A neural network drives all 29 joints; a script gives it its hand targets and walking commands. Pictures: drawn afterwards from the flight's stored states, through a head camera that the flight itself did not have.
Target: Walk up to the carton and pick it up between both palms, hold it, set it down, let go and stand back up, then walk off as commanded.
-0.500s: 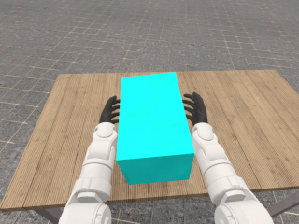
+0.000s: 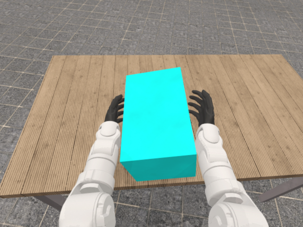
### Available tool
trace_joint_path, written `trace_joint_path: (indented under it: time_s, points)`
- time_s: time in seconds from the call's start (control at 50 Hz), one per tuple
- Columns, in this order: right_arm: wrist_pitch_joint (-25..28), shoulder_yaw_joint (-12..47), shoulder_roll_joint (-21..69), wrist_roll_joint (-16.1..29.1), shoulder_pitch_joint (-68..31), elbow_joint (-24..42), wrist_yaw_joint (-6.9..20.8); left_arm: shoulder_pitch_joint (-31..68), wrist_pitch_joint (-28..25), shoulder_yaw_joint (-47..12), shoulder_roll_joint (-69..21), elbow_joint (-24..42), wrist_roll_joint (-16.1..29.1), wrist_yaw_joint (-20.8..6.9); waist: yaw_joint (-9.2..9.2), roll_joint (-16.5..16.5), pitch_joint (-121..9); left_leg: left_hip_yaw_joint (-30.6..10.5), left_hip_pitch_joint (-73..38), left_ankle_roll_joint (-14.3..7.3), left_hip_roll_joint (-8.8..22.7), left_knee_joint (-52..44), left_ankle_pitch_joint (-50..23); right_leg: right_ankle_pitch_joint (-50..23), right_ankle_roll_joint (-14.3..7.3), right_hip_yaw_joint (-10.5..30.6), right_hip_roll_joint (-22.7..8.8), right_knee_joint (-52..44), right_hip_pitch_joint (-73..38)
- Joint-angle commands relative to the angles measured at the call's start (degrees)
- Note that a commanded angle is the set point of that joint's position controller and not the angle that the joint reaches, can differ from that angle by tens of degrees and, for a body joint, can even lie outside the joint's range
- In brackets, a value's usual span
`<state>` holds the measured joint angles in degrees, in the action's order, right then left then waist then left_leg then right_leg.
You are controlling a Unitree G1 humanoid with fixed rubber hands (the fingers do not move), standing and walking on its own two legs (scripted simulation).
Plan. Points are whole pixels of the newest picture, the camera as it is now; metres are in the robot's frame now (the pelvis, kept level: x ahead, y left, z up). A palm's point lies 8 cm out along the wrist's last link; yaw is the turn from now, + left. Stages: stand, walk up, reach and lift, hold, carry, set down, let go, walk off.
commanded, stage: set down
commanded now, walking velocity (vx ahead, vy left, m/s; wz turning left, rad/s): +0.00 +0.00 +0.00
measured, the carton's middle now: (158, 123) +0.39 +0.00 +0.03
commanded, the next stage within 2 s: none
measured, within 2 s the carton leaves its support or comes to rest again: rests again in 1.76 s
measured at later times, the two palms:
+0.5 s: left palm (114, 120) +0.44 +0.13 -0.02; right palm (195, 119) +0.42 -0.12 +0.01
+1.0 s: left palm (121, 112) +0.47 +0.11 -0.02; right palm (198, 123) +0.42 -0.14 -0.02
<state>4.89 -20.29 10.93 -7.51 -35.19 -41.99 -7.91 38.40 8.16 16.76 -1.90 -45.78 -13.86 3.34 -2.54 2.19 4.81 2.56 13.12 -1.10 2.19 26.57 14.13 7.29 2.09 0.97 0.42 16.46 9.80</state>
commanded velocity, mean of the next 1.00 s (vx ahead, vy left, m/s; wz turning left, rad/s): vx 0.00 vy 0.00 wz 0.00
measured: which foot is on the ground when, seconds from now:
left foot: down 0.00-1.00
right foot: down 0.00-1.00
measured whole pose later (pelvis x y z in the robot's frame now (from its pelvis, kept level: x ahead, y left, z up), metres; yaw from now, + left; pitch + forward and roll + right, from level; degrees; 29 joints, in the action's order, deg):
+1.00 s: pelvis +0.08 +0.01 +0.01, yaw +1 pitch +17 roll -3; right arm 30.8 -24.5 8.6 -14.9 -32.6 -61.8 -13.2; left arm 40.2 -10.9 13.7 -1.4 -60.4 -16.8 6.4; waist -4.5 0.3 -2.6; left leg 2.2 25.8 0.9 2.2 26.0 11.7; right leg 2.9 1.3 -1.0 0.2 10.8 19.3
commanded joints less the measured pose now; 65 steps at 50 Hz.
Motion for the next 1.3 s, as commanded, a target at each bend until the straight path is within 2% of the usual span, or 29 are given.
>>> trace_joint_path:
  time_s: [0.0,0.1,0.12,0.2,0.26,0.34,0.36,0.38,0.4,0.42,0.44,0.46,0.48,0.5,0.52,0.56,0.6,0.64,0.68,0.74,0.82,0.86,0.94,0.98,1.04,1.1,1.14,1.24,1.28]
  points:
    - [11.00,20.20,32.83,-9.92,-41.07,-2.22,7.95,62.64,-18.68,-32.18,-40.01,11.77,6.46,-2.43,-7.57,-14.13,-67.66,-1.50,-20.14,9.16,0.42,1.21,-36.99,-17.11,-3.43,-7.04,2.76,2.60,1.71]
    - [5.08,12.92,28.26,-9.64,-33.78,-15.61,5.32,42.86,-11.64,-13.96,-26.87,-9.61,-5.20,-9.15,-5.07,-6.19,-29.53,1.31,-10.83,6.28,-1.85,-3.98,-27.24,-21.15,-1.35,-4.58,1.06,1.98,-11.79]
    - [3.53,13.67,27.37,-8.34,-32.44,-15.16,4.84,37.34,-9.40,-10.72,-25.25,-11.14,-6.56,-10.74,-3.79,-4.48,-22.01,1.49,-9.19,5.02,-2.22,-5.52,-25.29,-22.85,-0.75,-3.62,0.69,1.63,-15.73]
    - [-1.27,14.93,25.37,-5.08,-32.41,-10.09,3.36,28.39,-1.47,-1.48,-25.10,-11.36,-9.87,-15.75,-3.15,0.00,-8.71,1.48,-4.85,1.60,-3.13,-9.26,-17.76,-26.68,0.49,-2.60,-0.55,1.15,-19.67]
    - [2.74,17.61,25.88,-4.57,-35.26,-2.07,2.76,28.90,-1.13,-5.48,-27.97,-3.96,-7.74,-16.07,-3.89,-1.39,-18.54,1.65,-8.35,3.15,-3.25,-7.48,-30.09,-33.65,0.42,-4.06,0.52,2.39,-20.87]
    - [15.10,24.08,34.02,-5.35,-43.50,8.93,2.61,43.51,-11.54,-23.65,-40.03,10.58,2.32,-10.23,-7.52,-8.77,-56.46,-1.12,-18.18,8.35,-0.12,3.15,-61.14,-48.72,-0.23,-6.78,2.31,7.55,-14.38]
    - [17.30,25.55,36.14,-7.22,-42.89,9.42,2.92,44.97,-14.42,-28.00,-42.33,13.86,4.66,-8.62,-7.85,-10.47,-64.02,-2.50,-20.66,8.13,1.35,5.52,-67.47,-47.10,0.21,-7.33,2.25,8.89,-7.33]
    - [18.82,22.79,36.37,-10.66,-41.01,4.88,3.27,47.79,-16.98,-31.56,-44.37,16.24,6.96,-6.86,-9.20,-14.31,-66.63,-5.28,-27.72,8.08,4.47,9.20,-78.24,-36.31,-0.66,-8.62,2.27,7.20,8.96]
    - [21.40,19.95,36.49,-14.12,-37.93,0.31,4.14,47.80,-19.11,-34.18,-46.61,18.57,8.24,-5.08,-8.77,-17.54,-70.98,-6.41,-35.16,9.32,7.66,14.49,-92.08,-24.61,-5.39,-8.83,2.61,0.02,24.34]
    - [23.56,17.89,36.41,-15.91,-33.40,-2.15,4.85,45.76,-20.94,-34.39,-45.23,16.73,8.12,-3.64,-7.10,-16.13,-74.96,-4.10,-31.20,10.40,7.73,16.50,-94.79,-23.75,-13.05,-5.48,3.52,-8.18,23.46]
    - [24.35,19.03,36.39,-15.54,-30.26,-2.51,4.83,47.03,-22.94,-34.98,-43.50,14.94,7.43,-2.75,-7.00,-13.28,-77.18,-1.62,-24.71,10.98,5.79,15.99,-90.94,-34.32,-15.33,-2.81,4.12,-7.63,14.88]
    - [24.44,20.61,37.16,-15.73,-27.39,-2.54,4.46,48.24,-25.21,-34.30,-40.94,13.21,5.69,-2.38,-7.49,-9.55,-78.21,-0.18,-12.63,10.77,2.91,13.94,-78.83,-48.93,-12.65,-1.61,2.73,-2.10,-0.43]
    - [23.86,21.52,40.09,-17.15,-25.42,-2.51,3.71,48.72,-26.45,-32.31,-38.62,10.15,4.00,-2.41,-7.95,-6.03,-75.52,1.38,7.46,9.17,-0.19,9.61,-57.01,-63.17,-8.85,0.70,-1.49,5.01,-16.75]
    - [22.96,23.41,43.67,-17.91,-26.92,-0.37,3.18,48.85,-26.95,-29.50,-37.03,6.18,2.33,-2.89,-7.74,-4.02,-70.67,1.66,28.48,5.22,-2.53,-0.53,-34.62,-73.62,-2.47,2.59,-6.06,13.98,-32.93]
    - [22.80,21.41,42.57,-19.25,-27.50,-1.38,2.63,49.16,-26.64,-27.70,-35.93,2.90,1.04,-4.05,-10.14,-4.26,-65.57,-0.23,36.93,2.92,-3.03,-8.96,-20.41,-75.02,0.96,2.37,-9.11,16.69,-38.68]
    - [22.81,17.76,37.20,-17.46,-30.30,-11.25,2.15,45.77,-26.46,-27.78,-34.54,-0.81,0.46,-6.51,-9.96,-7.08,-60.33,-2.74,14.11,5.38,-1.11,-3.78,-37.42,-59.88,2.35,-2.24,-3.32,12.82,-27.10]
    - [22.57,15.96,31.83,-12.78,-32.68,-17.89,2.29,43.52,-24.64,-28.39,-35.62,-4.14,-0.10,-7.09,-8.47,-10.93,-53.00,-2.73,-10.97,8.67,1.84,2.06,-56.37,-36.27,0.36,-5.71,2.05,5.86,-8.14]
    - [23.46,13.45,28.44,-11.03,-33.03,-24.25,3.16,38.69,-22.53,-25.78,-36.67,-8.95,-2.16,-7.22,-6.85,-12.50,-46.28,-2.35,-19.43,10.79,3.22,5.41,-69.20,-25.95,-3.99,-6.32,3.69,-2.13,1.35]
    - [23.37,12.22,27.66,-10.35,-32.54,-27.99,3.65,35.24,-21.14,-22.27,-35.00,-11.71,-4.38,-7.45,-6.56,-12.26,-39.91,-2.25,-18.96,10.66,2.79,4.74,-69.06,-24.26,-5.14,-6.51,3.85,-3.50,1.61]
    - [25.06,12.19,27.42,-9.61,-33.56,-25.34,3.13,29.95,-19.63,-17.99,-34.77,-15.25,-6.28,-8.30,-5.32,-9.71,-35.72,-1.56,-17.32,9.76,2.64,4.09,-68.29,-26.74,-3.91,-6.47,3.31,-2.68,-1.62]
    - [28.92,12.28,30.27,-11.27,-36.29,-20.65,2.45,29.17,-20.58,-17.24,-37.71,-14.03,-6.52,-9.16,-5.84,-8.46,-39.58,-1.15,-13.95,9.05,2.95,3.62,-68.05,-31.29,-2.95,-5.75,2.22,-2.32,-5.33]
    - [31.05,13.30,32.70,-13.17,-38.85,-16.48,2.53,31.35,-22.84,-17.76,-39.34,-13.87,-5.64,-8.84,-4.50,-6.53,-45.71,-0.52,-8.50,8.50,2.22,3.87,-65.29,-38.08,-3.01,-4.92,1.61,-0.91,-8.53]
    - [32.90,16.32,37.32,-17.01,-36.36,-8.54,2.51,34.95,-28.58,-17.41,-39.06,-12.44,-5.26,-8.03,-5.30,-4.22,-58.81,0.79,16.82,5.22,-1.40,-5.32,-37.17,-60.49,0.64,-2.27,-3.26,7.55,-27.02]
    - [33.42,14.78,36.65,-18.31,-35.38,-9.37,3.11,36.63,-31.32,-18.10,-39.10,-11.50,-4.98,-7.42,-6.20,-5.23,-64.84,0.26,14.30,5.86,-1.47,-4.38,-39.11,-56.91,0.88,-3.49,-1.90,7.75,-23.57]
    - [33.50,13.11,32.44,-16.97,-32.20,-17.38,4.13,37.16,-33.50,-19.83,-37.64,-12.21,-5.49,-6.45,-5.22,-10.69,-63.76,-1.14,-8.93,9.34,1.03,3.61,-59.65,-41.68,-0.63,-7.16,2.78,5.16,-2.85]
    - [33.24,10.19,29.38,-16.24,-30.26,-22.84,3.85,36.76,-32.79,-19.86,-35.79,-14.34,-4.91,-5.65,-4.54,-11.29,-57.45,-1.50,-12.48,10.61,2.09,6.92,-69.54,-38.06,-3.73,-7.22,3.47,0.72,2.81]
    - [32.00,7.84,26.93,-15.90,-31.02,-25.61,3.24,37.06,-31.64,-16.88,-32.29,-18.16,-5.65,-5.83,-4.35,-10.47,-51.35,-1.52,-10.35,10.01,1.54,6.34,-65.40,-36.54,-4.35,-6.79,3.22,-0.28,2.74]
    - [29.14,5.57,24.92,-16.29,-29.57,-26.87,0.81,37.12,-30.11,-9.59,-24.15,-21.88,-9.08,-7.38,-5.22,-7.61,-42.20,-0.24,-6.53,7.83,-0.76,1.47,-44.25,-37.27,-0.66,-5.36,1.33,2.82,-2.78]
    - [28.68,2.83,24.53,-17.66,-30.56,-25.17,0.50,37.85,-29.74,-6.53,-23.00,-22.22,-10.67,-7.51,-5.29,-6.69,-41.36,-0.20,-5.01,7.29,-1.10,0.62,-41.02,-37.48,-0.11,-4.71,0.88,3.20,-3.40]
